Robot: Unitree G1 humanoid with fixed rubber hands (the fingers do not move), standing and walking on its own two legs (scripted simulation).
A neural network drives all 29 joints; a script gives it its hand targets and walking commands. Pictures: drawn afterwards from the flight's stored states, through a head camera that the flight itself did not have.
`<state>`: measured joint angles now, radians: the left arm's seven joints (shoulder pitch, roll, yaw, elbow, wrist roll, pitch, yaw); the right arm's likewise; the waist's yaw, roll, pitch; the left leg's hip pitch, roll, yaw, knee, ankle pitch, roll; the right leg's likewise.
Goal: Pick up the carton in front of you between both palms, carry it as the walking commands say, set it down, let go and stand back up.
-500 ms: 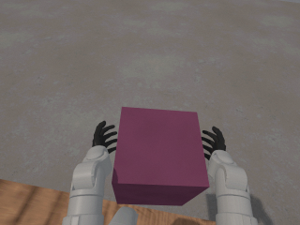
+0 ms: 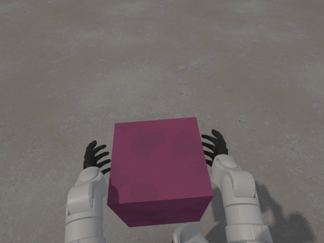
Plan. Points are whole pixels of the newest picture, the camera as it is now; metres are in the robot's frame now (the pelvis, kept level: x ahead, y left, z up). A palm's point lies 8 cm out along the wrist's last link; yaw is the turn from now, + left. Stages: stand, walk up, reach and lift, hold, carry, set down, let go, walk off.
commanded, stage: carry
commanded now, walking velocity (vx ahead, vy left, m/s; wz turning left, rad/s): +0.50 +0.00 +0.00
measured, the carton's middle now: (160, 175) +0.31 -0.03 -0.03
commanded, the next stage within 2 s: none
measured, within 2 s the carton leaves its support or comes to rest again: neither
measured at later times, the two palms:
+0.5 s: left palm (111, 100) +0.69 +0.11 -0.07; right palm (184, 93) +0.70 -0.20 -0.07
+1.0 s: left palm (125, 53) +0.95 +0.03 +0.00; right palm (186, 48) +0.94 -0.27 +0.00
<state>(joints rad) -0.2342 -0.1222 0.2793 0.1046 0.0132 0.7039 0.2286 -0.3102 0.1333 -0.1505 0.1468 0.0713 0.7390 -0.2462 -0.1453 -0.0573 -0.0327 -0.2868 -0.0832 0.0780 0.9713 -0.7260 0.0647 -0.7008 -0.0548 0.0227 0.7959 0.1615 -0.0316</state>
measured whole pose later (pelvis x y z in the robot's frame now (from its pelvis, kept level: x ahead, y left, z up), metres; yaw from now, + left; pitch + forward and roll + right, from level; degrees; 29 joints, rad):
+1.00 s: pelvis +0.71 -0.11 -0.08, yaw -1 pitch +4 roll -1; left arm 0.08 -0.14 0.03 -0.35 -0.03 0.95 0.18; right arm 0.09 0.14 -0.10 -0.39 0.05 0.97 -0.15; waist 0.02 0.00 -0.16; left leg -0.31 0.07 0.06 1.02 -0.48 0.00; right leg -0.38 -0.04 -0.21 0.52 -0.21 -0.06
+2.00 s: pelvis +1.28 -0.16 -0.06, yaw +0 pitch +4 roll +2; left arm 0.13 -0.14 0.03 -0.50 0.00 1.10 0.15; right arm 0.11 0.14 -0.04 -0.52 -0.02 1.13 -0.14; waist 0.02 -0.01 -0.08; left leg -0.49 0.08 0.08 1.08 -0.34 0.01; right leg -0.30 -0.06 -0.24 0.39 -0.16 -0.07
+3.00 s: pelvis +1.72 -0.18 -0.07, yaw -1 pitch +3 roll -1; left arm 0.08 -0.14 0.04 -0.51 0.01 1.14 0.16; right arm 0.05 0.13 -0.05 -0.53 -0.02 1.18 -0.13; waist 0.01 0.03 -0.10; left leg -0.13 0.11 0.14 0.48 -0.39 -0.06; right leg -0.33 -0.02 -0.25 0.50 -0.22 -0.08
